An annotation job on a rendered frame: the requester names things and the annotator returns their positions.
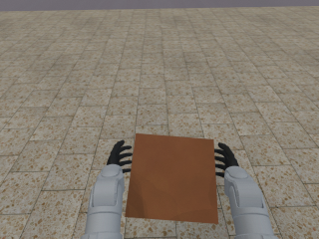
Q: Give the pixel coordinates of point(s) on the right robot hand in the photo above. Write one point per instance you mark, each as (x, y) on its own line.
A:
(228, 159)

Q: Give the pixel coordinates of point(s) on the left robot forearm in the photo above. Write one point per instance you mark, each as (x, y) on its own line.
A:
(106, 205)

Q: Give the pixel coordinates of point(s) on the carton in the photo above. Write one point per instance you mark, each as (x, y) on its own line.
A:
(173, 178)

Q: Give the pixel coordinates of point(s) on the left robot hand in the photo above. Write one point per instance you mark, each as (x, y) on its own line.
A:
(115, 155)

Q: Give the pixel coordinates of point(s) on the right robot forearm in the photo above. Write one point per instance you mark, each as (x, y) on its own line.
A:
(248, 208)

